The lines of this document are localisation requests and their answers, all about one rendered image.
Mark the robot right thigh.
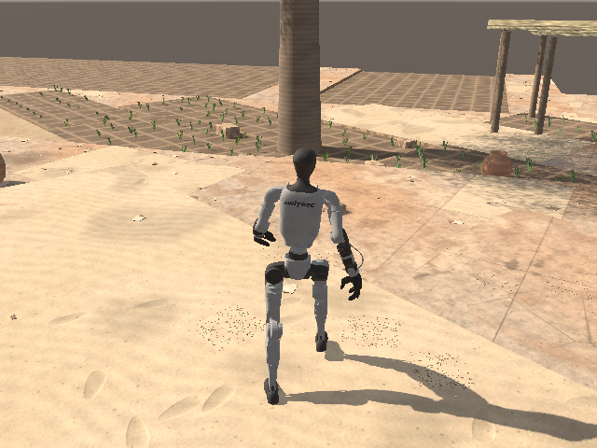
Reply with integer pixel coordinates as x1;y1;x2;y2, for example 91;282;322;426
310;259;329;301

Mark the robot left upper arm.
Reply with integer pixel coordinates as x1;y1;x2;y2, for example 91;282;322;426
254;186;284;233

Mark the robot left hand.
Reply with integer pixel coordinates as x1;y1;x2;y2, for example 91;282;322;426
254;231;276;246

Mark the robot right upper arm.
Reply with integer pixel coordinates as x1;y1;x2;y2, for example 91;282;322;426
322;189;345;244

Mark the left robot forearm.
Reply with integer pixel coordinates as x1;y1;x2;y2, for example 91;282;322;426
253;218;264;239

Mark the right robot forearm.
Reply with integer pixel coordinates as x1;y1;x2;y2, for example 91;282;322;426
337;229;359;277

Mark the robot left shin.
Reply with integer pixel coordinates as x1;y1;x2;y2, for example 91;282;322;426
265;323;280;391

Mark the robot right hand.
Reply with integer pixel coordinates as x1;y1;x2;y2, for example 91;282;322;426
340;273;362;301

